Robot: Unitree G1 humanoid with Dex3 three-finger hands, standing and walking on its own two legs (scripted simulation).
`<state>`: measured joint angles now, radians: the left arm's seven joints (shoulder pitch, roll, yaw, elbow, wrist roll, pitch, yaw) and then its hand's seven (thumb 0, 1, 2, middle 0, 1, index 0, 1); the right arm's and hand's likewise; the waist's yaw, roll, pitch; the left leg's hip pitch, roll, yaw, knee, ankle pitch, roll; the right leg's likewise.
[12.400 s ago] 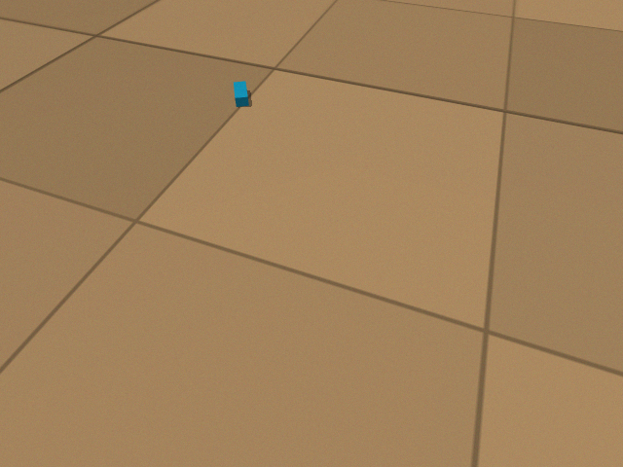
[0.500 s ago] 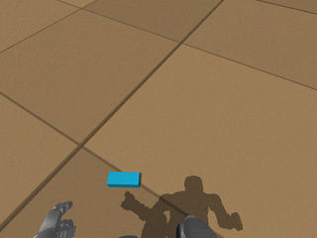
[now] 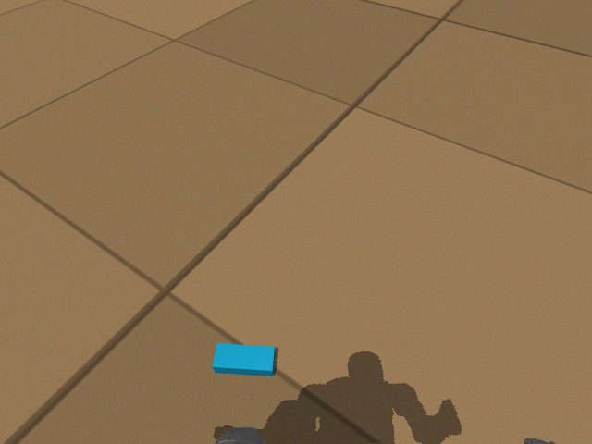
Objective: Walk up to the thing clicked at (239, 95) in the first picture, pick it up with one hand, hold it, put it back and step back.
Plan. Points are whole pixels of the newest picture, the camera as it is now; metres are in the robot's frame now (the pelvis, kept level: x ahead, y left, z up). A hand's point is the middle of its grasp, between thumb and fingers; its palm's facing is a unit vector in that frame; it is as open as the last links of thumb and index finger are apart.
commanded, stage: walk up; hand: left
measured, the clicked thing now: (245, 359) +0.45 +0.20 -0.72
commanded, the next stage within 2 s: stand in 1.70 s
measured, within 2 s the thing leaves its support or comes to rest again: neither
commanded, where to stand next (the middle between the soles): +0.06 -0.05 m, yaw -3 degrees
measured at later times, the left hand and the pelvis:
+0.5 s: hand out of the picture +0.03 +0.24 -0.15, palm faces -0.08 -0.93 -0.36, open 7.4 cm; pelvis -0.01 -0.03 +0.00, yaw -5 degrees
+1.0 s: hand out of the picture +0.13 +0.24 -0.14, palm faces -0.07 -0.91 -0.42, open 7.4 cm; pelvis +0.00 -0.02 +0.00, yaw -2 degrees
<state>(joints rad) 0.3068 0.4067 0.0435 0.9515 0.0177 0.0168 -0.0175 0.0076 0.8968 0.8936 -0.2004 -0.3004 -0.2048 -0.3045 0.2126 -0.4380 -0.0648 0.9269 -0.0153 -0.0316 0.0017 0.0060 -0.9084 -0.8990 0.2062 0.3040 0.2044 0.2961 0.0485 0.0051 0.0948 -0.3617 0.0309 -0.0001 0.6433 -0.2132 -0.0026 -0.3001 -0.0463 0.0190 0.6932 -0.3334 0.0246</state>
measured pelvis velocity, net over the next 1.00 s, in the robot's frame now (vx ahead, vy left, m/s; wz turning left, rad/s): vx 0.00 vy -0.02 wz -0.04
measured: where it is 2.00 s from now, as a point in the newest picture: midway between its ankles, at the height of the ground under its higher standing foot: outside the picture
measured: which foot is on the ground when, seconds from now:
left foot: down 0.00-0.84, up 0.86-1.00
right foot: down 0.00-0.00, up 0.02-0.30, down 0.32-0.60, up 0.62-0.78, down 0.80-1.00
